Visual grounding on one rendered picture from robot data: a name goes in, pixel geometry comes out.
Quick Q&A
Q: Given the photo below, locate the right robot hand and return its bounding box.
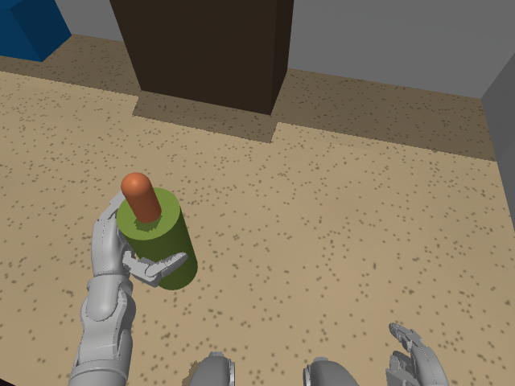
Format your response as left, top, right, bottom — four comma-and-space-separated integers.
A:
385, 323, 449, 386

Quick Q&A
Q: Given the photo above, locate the left robot arm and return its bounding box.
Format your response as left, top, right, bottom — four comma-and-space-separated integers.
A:
68, 273, 136, 386

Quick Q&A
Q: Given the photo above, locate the left robot hand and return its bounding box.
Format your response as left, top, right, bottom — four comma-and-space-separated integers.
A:
91, 190, 188, 288

